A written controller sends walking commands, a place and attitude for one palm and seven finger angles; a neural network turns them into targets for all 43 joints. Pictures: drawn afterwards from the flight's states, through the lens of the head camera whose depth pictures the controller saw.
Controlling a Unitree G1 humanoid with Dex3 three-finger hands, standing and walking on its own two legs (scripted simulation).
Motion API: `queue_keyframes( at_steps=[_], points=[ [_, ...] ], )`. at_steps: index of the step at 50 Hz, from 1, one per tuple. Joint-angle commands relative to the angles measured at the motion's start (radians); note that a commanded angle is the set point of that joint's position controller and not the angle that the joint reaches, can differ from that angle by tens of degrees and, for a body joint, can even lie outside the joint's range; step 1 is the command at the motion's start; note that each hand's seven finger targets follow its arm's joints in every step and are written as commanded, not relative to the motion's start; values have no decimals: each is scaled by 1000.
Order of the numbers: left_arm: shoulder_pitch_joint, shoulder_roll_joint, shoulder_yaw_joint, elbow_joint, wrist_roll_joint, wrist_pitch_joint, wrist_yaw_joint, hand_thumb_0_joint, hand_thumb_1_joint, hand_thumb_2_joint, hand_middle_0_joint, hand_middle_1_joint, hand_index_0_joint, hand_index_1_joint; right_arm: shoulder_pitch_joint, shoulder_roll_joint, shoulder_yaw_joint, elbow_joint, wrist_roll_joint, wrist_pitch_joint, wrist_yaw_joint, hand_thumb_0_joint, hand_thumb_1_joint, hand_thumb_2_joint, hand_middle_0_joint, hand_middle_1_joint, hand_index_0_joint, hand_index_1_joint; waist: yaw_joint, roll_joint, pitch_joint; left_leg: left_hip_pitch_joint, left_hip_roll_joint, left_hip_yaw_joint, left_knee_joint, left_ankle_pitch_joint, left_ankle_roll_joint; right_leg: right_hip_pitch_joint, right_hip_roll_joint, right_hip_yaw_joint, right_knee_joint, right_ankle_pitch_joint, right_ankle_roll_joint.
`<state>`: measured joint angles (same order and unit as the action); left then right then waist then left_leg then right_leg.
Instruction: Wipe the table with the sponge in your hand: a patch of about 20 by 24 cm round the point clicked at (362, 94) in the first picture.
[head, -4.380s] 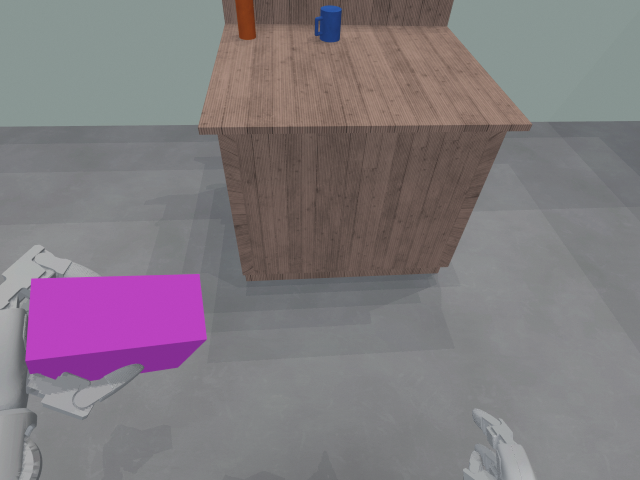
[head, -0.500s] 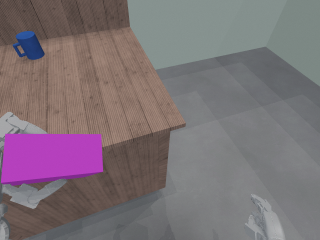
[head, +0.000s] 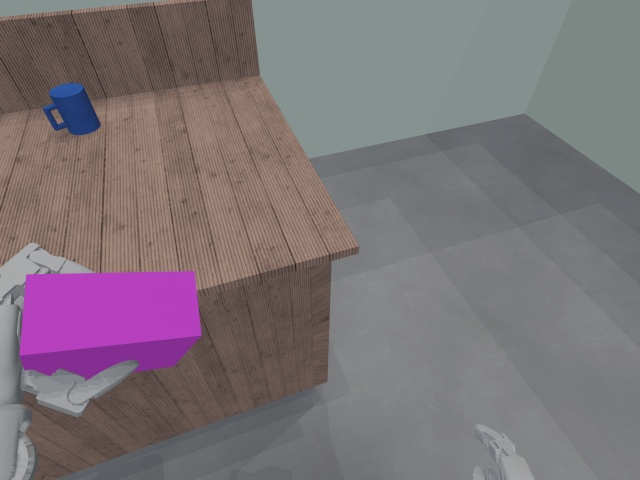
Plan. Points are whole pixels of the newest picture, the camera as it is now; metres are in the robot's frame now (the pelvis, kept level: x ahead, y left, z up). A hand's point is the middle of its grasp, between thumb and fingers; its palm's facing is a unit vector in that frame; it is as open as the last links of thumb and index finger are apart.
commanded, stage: come to a stop and stand still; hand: left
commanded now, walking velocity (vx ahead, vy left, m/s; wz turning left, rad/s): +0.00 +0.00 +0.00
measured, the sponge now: (138, 326) +0.23 +0.20 +0.14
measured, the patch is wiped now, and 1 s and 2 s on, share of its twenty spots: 0.00 0.00 0.00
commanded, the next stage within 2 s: look again from close up in 0.90 s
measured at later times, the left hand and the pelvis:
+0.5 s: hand (29, 310) +0.23 +0.30 +0.16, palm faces +0.39 -0.83 -0.41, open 10.7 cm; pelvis -0.01 +0.04 +0.00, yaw -2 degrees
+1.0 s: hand (42, 296) +0.25 +0.30 +0.16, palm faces +0.34 -0.85 -0.39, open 10.7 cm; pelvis +0.02 +0.05 +0.01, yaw -1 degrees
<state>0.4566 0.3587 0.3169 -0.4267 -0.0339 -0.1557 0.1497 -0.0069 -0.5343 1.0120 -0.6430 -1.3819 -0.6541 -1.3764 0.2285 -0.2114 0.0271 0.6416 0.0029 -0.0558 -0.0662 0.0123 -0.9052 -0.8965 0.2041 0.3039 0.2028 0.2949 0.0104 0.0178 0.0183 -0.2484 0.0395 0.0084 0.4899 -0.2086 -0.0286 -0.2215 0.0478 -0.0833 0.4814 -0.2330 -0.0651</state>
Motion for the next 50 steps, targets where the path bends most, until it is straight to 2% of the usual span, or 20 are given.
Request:
queue_keyframes(
  at_steps=[1, 2, 3, 5, 6, 10, 11, 12, 15, 16, 17, 19, 22, 25, 26, 34, 36, 38, 43, 50],
  points=[
    [-892, 642, 470, -86, 37, -130, -21, 0, 100, 1300, -1200, -1600, -1200, -1600, -55, -86, -72, -99, 21, -120, 0, 0, -900, -900, 200, 300, 200, 300, 10, -18, -43, -31, -26, 9, 67, 5, 41, -26, -277, 282, -221, 192, -15],
    [-606, 350, 245, 76, 20, -122, -49, 0, 100, 1300, -1200, -1600, -1200, -1600, -66, -94, -72, -128, 5, -136, 14, 0, -900, -900, 200, 300, 200, 300, 19, 2, -102, 37, -41, 7, 63, -37, 32, -20, -257, 341, -186, 226, -6],
    [-388, 221, 145, 85, -12, -121, -70, 0, 100, 1300, -1200, -1600, -1200, -1600, -83, -92, -69, -174, 24, -141, 26, 0, -900, -900, 200, 300, 200, 300, 41, 46, -102, 43, -42, 22, 39, -53, 42, 0, -238, 316, -197, 155, 50],
    [-163, 146, 86, -79, -28, -123, -81, 0, 100, 1300, -1200, -1600, -1200, -1600, -77, -108, -69, -191, 31, -134, 58, 0, -900, -900, 200, 300, 200, 300, 43, 8, -149, 33, -36, 16, -39, -34, 55, 87, -186, 258, -206, 8, 103],
    [-83, 101, 51, -103, -40, -119, -85, 0, 100, 1300, -1200, -1600, -1200, -1600, -83, -106, -71, -201, 35, -134, 66, 0, -900, -900, 200, 300, 200, 300, 40, -19, -144, 57, -21, -3, -75, -52, 56, 68, -170, 224, -210, -84, 89],
    [-51, 223, 164, -196, -21, -102, -58, 0, 100, 1300, -1200, -1600, -1200, -1600, -99, -116, -57, -226, 15, -135, 39, 0, -900, -900, 200, 300, 200, 300, 27, -123, -81, 37, -17, 1, -72, -136, 52, -51, -138, 191, -261, -294, 49],
    [-82, 285, 223, -227, -18, -104, -44, 0, 100, 1300, -1200, -1600, -1200, -1600, -107, -129, -56, -222, 11, -134, 29, 0, -900, -900, 200, 300, 200, 300, 22, -56, -70, 54, -9, -8, -93, -115, 50, -76, -130, 184, -240, -281, 35],
    [-98, 247, 204, -223, -18, -112, -45, 0, 100, 1300, -1200, -1600, -1200, -1600, -107, -118, -51, -227, 7, -138, 23, 0, -900, -900, 200, 300, 200, 300, 14, -23, -68, 34, 5, -30, -120, -134, 58, -63, -118, 164, -211, -258, 37],
    [-184, 260, 215, -253, -5, -135, -40, 0, 100, 1300, -1200, -1600, -1200, -1600, -102, -124, -53, -232, 3, -150, 12, 0, -900, -900, 200, 300, 200, 300, 13, 109, -38, -58, 35, -84, -197, -276, 79, 1, -75, 155, -141, -202, 42],
    [-250, 286, 232, -296, 1, -142, -36, 0, 100, 1300, -1200, -1600, -1200, -1600, -109, -125, -50, -231, -1, -154, 11, 0, -900, -900, 200, 300, 200, 300, 11, 161, -41, -78, 55, -113, -240, -312, 82, 29, -57, 135, -88, -151, 43],
    [-262, 266, 220, -274, 6, -145, -37, 0, 100, 1300, -1200, -1600, -1200, -1600, -104, -122, -49, -226, -3, -161, 13, 0, -900, -900, 200, 300, 200, 300, 15, 179, -54, -117, 76, -134, -270, -345, 92, 90, -43, 109, -35, -93, 47],
    [-280, 249, 208, -266, 15, -150, -40, 0, 100, 1300, -1200, -1600, -1200, -1600, -103, -116, -50, -227, -2, -178, 23, 0, -900, -900, 200, 300, 200, 300, 24, 164, -93, -127, 75, -123, -248, -307, 99, 156, -46, 102, -15, -17, 46],
    [-241, 185, 149, -250, 16, -151, -50, 0, 100, 1300, -1200, -1600, -1200, -1600, -103, -109, -45, -218, -7, -199, 35, 0, -900, -900, 200, 300, 200, 300, 24, 119, -89, -87, 57, -126, -241, -296, 83, 116, -54, 116, -62, -37, 45],
    [-194, 141, 103, -227, 20, -141, -52, 0, 100, 1300, -1200, -1600, -1200, -1600, -93, -108, -47, -199, -9, -199, 47, 0, -900, -900, 200, 300, 200, 300, 19, 39, -106, -13, 25, -101, -181, -130, 62, 75, -62, 133, -123, 23, 39],
    [-188, 137, 99, -213, 20, -135, -52, 0, 100, 1300, -1200, -1600, -1200, -1600, -93, -110, -49, -192, -11, -197, 47, 0, -900, -900, 200, 300, 200, 300, 15, 50, -118, 27, 21, -92, -177, -56, 51, 58, -62, 129, -118, 57, 37],
    [-163, 183, 148, -228, -2, -109, -49, 0, 100, 1300, -1200, -1600, -1200, -1600, -114, -100, -40, -213, -10, -136, 32, 0, -900, -900, 200, 300, 200, 300, 18, 36, -186, 116, 16, -65, -112, 350, 14, 87, -62, 84, -85, 255, 46],
    [-153, 211, 174, -257, -8, -104, -45, 0, 100, 1300, -1200, -1600, -1200, -1600, -122, -100, -39, -222, -10, -125, 29, 0, -900, -900, 200, 300, 200, 300, 17, 66, -200, 129, 7, -57, -98, 420, 5, 98, -62, 78, -74, 296, 43],
    [-123, 196, 163, -279, -15, -99, -46, 0, 100, 1300, -1200, -1600, -1200, -1600, -116, -98, -40, -235, -8, -115, 31, 0, -900, -900, 200, 300, 200, 300, 16, 64, -225, 147, 9, -48, -76, 483, 2, 113, -61, 71, -66, 337, 43],
    [-103, 180, 142, -304, -20, -89, -40, 0, 100, 1300, -1200, -1600, -1200, -1600, -113, -106, -47, -243, -5, -102, 29, 0, -900, -900, 200, 300, 200, 300, 11, 108, -218, 150, 12, -46, -82, 489, -9, 105, -55, 61, -57, 305, 46],
    [-113, 180, 143, -253, -21, -83, -30, 0, 100, 1300, -1200, -1600, -1200, -1600, -120, -115, -52, -240, -5, -87, 14, 0, -900, -900, 200, 300, 200, 300, 14, 58, -180, 68, 4, -58, -122, 262, 3, 131, -68, 79, -102, 238, 46]
  ],
)
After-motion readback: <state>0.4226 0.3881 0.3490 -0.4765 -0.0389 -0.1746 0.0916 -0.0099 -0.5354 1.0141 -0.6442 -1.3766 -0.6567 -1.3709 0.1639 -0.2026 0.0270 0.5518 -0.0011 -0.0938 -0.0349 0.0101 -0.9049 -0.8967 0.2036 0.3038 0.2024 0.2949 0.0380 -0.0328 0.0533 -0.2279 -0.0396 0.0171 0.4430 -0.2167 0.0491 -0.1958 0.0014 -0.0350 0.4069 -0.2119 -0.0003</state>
